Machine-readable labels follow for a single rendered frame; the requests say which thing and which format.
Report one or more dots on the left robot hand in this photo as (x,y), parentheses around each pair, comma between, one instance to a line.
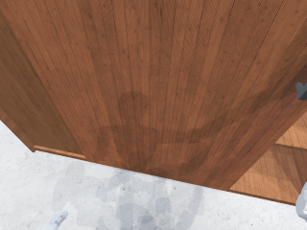
(55,221)

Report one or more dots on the handle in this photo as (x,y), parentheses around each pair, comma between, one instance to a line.
(301,91)

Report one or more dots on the wardrobe door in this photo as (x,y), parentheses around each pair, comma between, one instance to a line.
(24,98)
(194,91)

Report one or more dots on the robot right upper arm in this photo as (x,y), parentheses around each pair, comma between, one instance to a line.
(301,203)

